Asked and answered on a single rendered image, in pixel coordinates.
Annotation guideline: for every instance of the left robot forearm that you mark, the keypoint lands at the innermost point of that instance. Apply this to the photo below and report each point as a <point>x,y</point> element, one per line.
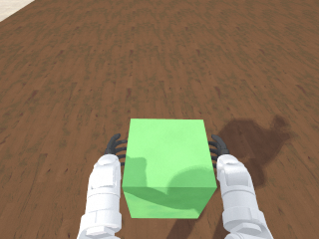
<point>102,217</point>

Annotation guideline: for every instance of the robot right hand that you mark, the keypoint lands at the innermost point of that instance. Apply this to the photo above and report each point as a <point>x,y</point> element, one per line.
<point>221,148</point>

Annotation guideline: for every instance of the right robot forearm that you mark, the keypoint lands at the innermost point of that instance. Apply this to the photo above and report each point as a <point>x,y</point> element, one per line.
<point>241,213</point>

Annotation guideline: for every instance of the robot left hand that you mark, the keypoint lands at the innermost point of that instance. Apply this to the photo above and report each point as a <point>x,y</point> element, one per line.
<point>111,147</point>

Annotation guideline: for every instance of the carton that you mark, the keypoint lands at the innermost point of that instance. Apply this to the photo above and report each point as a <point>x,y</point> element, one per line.
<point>168,169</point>

